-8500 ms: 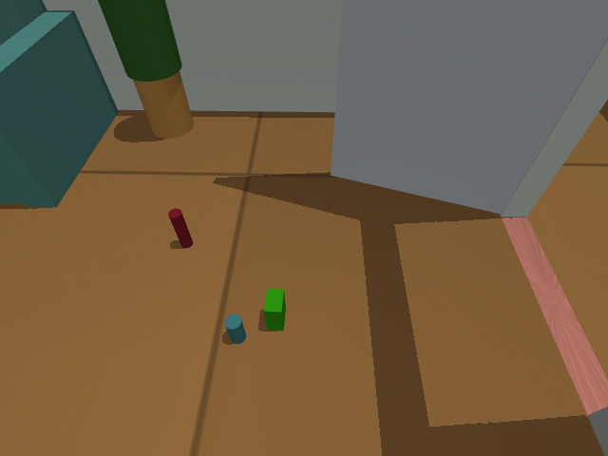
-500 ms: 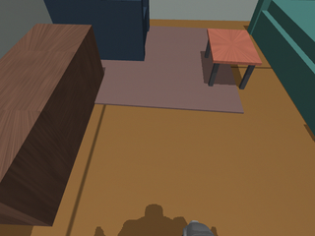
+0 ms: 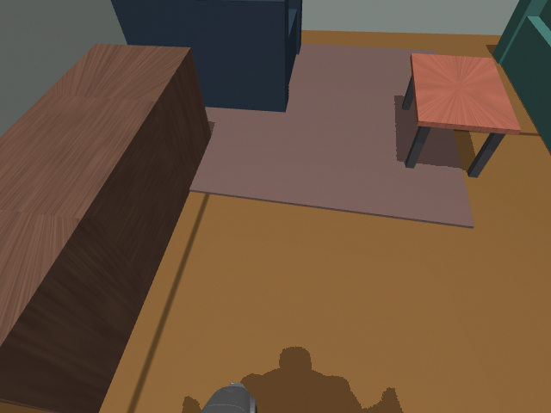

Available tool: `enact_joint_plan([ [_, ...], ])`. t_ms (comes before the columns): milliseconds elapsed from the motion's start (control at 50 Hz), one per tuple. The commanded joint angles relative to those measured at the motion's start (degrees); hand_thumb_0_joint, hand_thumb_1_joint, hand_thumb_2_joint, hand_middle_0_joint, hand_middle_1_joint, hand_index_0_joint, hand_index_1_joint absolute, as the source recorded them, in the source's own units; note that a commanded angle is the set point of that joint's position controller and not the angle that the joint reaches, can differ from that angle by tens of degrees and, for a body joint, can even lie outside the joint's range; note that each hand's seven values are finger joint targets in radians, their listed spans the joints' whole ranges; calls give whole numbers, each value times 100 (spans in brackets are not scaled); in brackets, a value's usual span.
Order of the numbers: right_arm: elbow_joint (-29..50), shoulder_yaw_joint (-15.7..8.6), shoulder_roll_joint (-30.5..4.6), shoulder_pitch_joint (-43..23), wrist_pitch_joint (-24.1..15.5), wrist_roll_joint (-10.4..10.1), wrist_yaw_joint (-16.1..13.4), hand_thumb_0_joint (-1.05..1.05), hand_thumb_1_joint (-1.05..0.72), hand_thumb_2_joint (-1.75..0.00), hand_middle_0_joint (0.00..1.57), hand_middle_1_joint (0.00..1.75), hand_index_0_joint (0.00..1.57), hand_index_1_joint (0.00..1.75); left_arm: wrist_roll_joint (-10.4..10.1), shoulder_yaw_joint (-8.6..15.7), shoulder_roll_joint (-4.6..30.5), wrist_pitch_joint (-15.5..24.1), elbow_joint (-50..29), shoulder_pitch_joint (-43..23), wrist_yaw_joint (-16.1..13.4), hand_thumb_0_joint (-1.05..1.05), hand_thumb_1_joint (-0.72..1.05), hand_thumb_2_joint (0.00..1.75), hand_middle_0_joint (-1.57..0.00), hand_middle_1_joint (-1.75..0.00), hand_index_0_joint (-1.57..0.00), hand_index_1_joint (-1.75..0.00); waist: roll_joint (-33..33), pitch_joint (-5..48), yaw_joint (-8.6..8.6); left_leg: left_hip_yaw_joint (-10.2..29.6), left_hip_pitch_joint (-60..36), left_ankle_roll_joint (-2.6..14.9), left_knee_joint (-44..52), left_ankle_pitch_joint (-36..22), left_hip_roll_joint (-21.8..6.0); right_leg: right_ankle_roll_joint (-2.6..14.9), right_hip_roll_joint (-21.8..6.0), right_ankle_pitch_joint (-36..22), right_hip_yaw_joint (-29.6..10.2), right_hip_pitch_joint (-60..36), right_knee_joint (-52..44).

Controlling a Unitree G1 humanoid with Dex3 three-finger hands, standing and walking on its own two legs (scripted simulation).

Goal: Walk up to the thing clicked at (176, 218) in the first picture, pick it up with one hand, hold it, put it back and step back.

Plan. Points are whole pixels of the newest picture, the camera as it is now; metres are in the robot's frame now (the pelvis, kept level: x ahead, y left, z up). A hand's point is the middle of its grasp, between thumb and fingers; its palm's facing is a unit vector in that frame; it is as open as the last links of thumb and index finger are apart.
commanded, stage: walk up
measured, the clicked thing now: out of the picture -0.15 -0.97 -0.67
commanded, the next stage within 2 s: stand in 1.02 s
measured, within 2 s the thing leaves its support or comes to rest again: neither
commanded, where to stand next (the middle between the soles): +0.13 +0.02 m, yaw -2 degrees
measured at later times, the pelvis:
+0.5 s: pelvis +0.06 +0.01 -0.01, yaw -1 degrees
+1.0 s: pelvis +0.07 +0.02 +0.01, yaw -1 degrees
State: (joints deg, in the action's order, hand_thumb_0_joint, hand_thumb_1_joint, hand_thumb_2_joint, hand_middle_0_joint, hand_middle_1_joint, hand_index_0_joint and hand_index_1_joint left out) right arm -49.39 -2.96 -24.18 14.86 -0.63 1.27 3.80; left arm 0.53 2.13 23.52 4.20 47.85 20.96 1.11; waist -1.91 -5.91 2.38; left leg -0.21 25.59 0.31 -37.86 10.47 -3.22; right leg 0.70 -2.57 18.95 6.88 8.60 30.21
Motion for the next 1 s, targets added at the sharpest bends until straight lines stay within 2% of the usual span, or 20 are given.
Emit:
enact_joint_plan([
  [0,258,-288,-839,327,-255,-4,-196,0,-90,-90,20,30,20,30,-75,270,1298,31,-409,-242,-147,0,90,90,-20,-30,-20,-30,508,668,-376,-276,-1637,297,824,-650,271,637,-899,-2885,-429,678,600],
  [20,199,-390,-1227,650,-281,19,-252,0,-90,-90,20,30,20,30,-93,184,1056,19,-454,-64,-151,0,90,90,-20,-30,-20,-30,-344,987,-484,435,-2278,531,1080,-1183,-284,365,-549,-2170,-243,1058,1530],
  [40,310,-476,-1639,716,-300,34,-302,0,-90,-90,20,30,20,30,-155,79,711,-12,-502,175,-152,0,90,90,-20,-30,-20,-30,-1322,1271,-466,2217,-2831,1047,1327,-1630,-1489,64,105,254,-278,1911,2686],
  [60,357,-498,-1789,625,-283,-131,-319,0,-90,-90,20,30,20,30,-157,192,1059,-137,-288,296,-223,0,90,90,-20,-30,-20,-30,-1013,1316,-449,2977,-2542,1691,1655,-1281,-1991,103,203,1608,-555,1944,3164],
  [100,439,-448,-1520,217,-215,-168,-351,0,-90,-90,20,30,20,30,-101,223,1282,-194,-141,92,-243,0,90,90,-20,-30,-20,-30,-499,838,-308,2148,-1730,1556,1740,-671,-1647,144,-33,1471,-939,1932,3312],
  [160,488,-312,-1309,-452,-176,-51,-368,0,-90,-90,20,30,20,30,-101,212,1125,-167,164,302,-179,0,90,90,-20,-30,-20,-30,-946,535,-128,1135,-856,1244,1587,-151,-1074,119,-178,879,-740,1390,2039],
  [220,466,-250,-1231,-585,-95,-41,-341,0,-90,-90,20,30,20,30,-42,220,944,-126,389,241,-204,0,90,90,-20,-30,-20,-30,-908,779,-151,927,-615,1158,1157,-520,-1017,8,82,301,-436,663,1055],
  [260,495,-171,-1089,-831,-17,-108,-320,0,-90,-90,20,30,20,30,8,251,998,-100,521,272,-238,0,90,90,-20,-30,-20,-30,-684,889,-15,772,-247,881,835,196,-838,33,189,-441,-398,33,291],
  [280,481,-94,-897,-912,10,-144,-317,0,-90,-90,20,30,20,30,45,266,1079,-68,510,197,-271,0,90,90,-20,-30,-20,-30,-407,902,63,700,-87,654,632,539,-747,114,20,-579,-660,-86,-117],
  [300,444,-21,-589,-837,38,-195,-300,0,-90,-90,20,30,20,30,121,307,1367,-7,429,-77,-294,0,90,90,-20,-30,-20,-30,412,798,-51,437,26,315,33,751,-358,381,-854,-398,-2026,228,-741],
  [320,355,-87,-699,-916,92,-192,-345,0,-90,-90,20,30,20,30,98,353,1801,-19,359,-602,-277,0,90,90,-20,-30,-20,-30,1102,454,-190,91,-329,129,-544,1726,188,973,-1674,-84,-3025,1314,-1166],
  [340,152,-133,-846,-802,106,-149,-362,0,-90,-90,20,30,20,30,79,300,1709,-13,237,-1066,-259,0,90,90,-20,-30,-20,-30,893,236,-324,254,-806,98,-667,1700,3,1112,-1677,-312,-2921,1678,-934],
  [380,-90,-103,-784,-751,32,-204,-325,0,-90,-90,20,30,20,30,28,176,1391,-5,337,-1323,-268,0,90,90,-20,-30,-20,-30,649,365,-471,212,-1124,146,346,564,-30,652,-1069,-1174,-1853,1375,-541],
  [400,-198,-105,-830,-759,-19,-212,-324,0,-90,-90,20,30,20,30,6,130,1246,-2,388,-1275,-256,0,90,90,-20,-30,-20,-30,667,577,-418,335,-1483,223,595,-216,-175,410,-861,-1607,-1553,1263,-337],
  [420,-216,-126,-948,-860,-51,-165,-324,0,-90,-90,20,30,20,30,-14,86,1170,-18,466,-1163,-236,0,90,90,-20,-30,-20,-30,631,808,-325,654,-1623,326,733,-530,-330,231,-621,-1515,-1380,1160,-248],
  [440,-240,-111,-1032,-960,-71,-156,-309,0,-90,-90,20,30,20,30,-26,88,1137,-39,505,-1113,-214,0,90,90,-20,-30,-20,-30,549,978,-240,750,-1525,405,842,-339,-442,139,-462,-1096,-1210,853,-284],
  [480,-413,-48,-913,-1124,-46,-186,-283,0,-90,-90,20,30,20,30,-23,74,1155,-54,667,-1205,-219,0,90,90,-20,-30,-20,-30,576,818,-211,567,-1319,317,908,-160,-307,165,-539,-743,-1287,575,-556],
  [660,-979,43,-928,-1388,-90,-136,-311,0,-90,-90,20,30,20,30,-97,-12,1007,-169,1115,-1591,-187,0,90,90,-20,-30,-20,-30,3,896,-118,727,-1435,262,1813,-512,-507,92,-398,-1126,-970,-81,-731],
  [800,-1233,44,-865,-1373,-74,-139,-320,0,-90,-90,20,30,20,30,-69,-19,1027,-174,1306,-1964,-170,0,90,90,-20,-30,-20,-30,170,969,-226,473,-1791,152,1911,-723,-385,59,-549,-1510,-1067,-213,-1154],
  [980,-1340,26,-865,-1482,-52,-115,-326,0,-90,-90,20,30,20,30,-33,-20,959,-200,1481,-2020,-157,0,90,90,-20,-30,-20,-30,112,767,-230,499,-1808,140,2175,-264,-419,7,-512,-1173,-1028,-85,-1404],
])
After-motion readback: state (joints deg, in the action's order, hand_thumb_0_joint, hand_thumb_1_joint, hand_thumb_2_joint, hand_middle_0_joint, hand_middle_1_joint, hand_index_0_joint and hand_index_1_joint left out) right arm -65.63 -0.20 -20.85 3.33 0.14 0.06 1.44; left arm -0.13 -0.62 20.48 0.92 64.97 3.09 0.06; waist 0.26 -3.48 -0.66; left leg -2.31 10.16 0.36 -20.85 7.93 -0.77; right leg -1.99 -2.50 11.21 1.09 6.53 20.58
